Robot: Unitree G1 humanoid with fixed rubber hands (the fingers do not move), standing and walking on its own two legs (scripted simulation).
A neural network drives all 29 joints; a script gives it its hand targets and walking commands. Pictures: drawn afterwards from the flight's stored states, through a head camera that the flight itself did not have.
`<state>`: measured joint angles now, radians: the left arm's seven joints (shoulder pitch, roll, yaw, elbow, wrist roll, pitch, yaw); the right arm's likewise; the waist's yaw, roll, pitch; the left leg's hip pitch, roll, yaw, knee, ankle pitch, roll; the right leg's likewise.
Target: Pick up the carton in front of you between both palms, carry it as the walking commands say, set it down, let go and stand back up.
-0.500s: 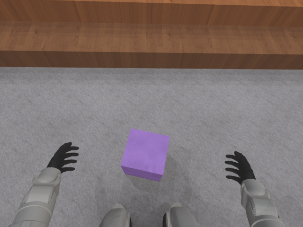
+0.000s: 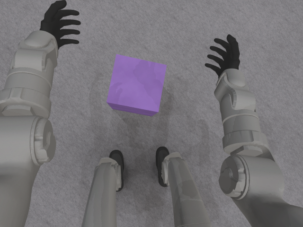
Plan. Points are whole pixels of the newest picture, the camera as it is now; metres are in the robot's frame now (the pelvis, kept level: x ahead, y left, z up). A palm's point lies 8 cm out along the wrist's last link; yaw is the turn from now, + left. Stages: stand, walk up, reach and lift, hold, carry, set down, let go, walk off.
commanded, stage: reach and lift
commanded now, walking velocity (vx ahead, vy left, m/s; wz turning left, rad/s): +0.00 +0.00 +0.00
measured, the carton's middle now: (136, 89) +0.53 -0.02 -0.53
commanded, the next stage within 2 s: none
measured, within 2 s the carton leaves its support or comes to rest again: leaves its support in 1.84 s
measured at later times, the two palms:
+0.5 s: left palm (81, 64) +0.56 +0.17 -0.27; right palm (195, 82) +0.49 -0.21 -0.26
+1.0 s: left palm (95, 79) +0.56 +0.16 -0.45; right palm (180, 92) +0.49 -0.21 -0.45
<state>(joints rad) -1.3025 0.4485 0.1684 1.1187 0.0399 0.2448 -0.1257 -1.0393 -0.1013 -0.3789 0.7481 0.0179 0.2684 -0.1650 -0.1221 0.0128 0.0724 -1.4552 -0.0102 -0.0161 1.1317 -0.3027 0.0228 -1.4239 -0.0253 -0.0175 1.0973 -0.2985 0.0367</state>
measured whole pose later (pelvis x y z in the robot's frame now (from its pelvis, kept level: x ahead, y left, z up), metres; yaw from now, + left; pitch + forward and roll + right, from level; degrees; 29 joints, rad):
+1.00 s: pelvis -0.03 -0.01 -0.27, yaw -4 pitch +38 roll -5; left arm -1.67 0.56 -0.10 1.31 -0.21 0.09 0.00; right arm -1.45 -0.21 -0.25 1.07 0.20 0.09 -0.19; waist -0.09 -0.05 0.40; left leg -2.29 0.00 -0.05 2.14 -0.52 0.01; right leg -2.25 0.04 -0.01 2.09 -0.52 0.06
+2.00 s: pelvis -0.01 -0.01 -0.28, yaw -2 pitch +40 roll -4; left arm -1.38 0.32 0.06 0.93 -0.01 0.30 0.08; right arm -1.24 -0.05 -0.43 0.76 0.08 0.24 -0.21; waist -0.06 -0.08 0.17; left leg -2.32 -0.02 -0.04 2.18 -0.57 0.01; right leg -2.28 0.09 0.04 2.15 -0.58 0.10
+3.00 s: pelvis +0.02 -0.02 -0.03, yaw +2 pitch +33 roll -1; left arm -0.73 -0.06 0.37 0.64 0.26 0.40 0.01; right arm -0.67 0.14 -0.48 0.54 -0.22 0.37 -0.06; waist -0.03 -0.02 -0.25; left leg -1.45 -0.03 -0.05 1.33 -0.45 -0.01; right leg -1.43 0.04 0.06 1.33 -0.47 0.04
